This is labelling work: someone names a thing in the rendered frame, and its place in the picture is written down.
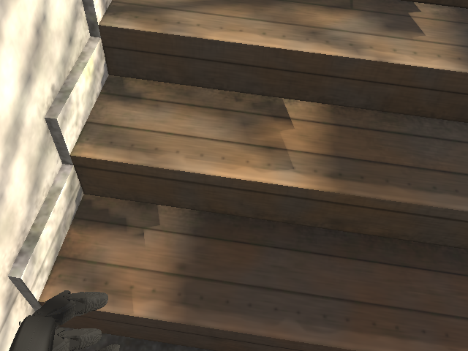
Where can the robot left hand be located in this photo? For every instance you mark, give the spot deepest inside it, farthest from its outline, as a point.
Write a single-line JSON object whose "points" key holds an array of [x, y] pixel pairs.
{"points": [[37, 332]]}

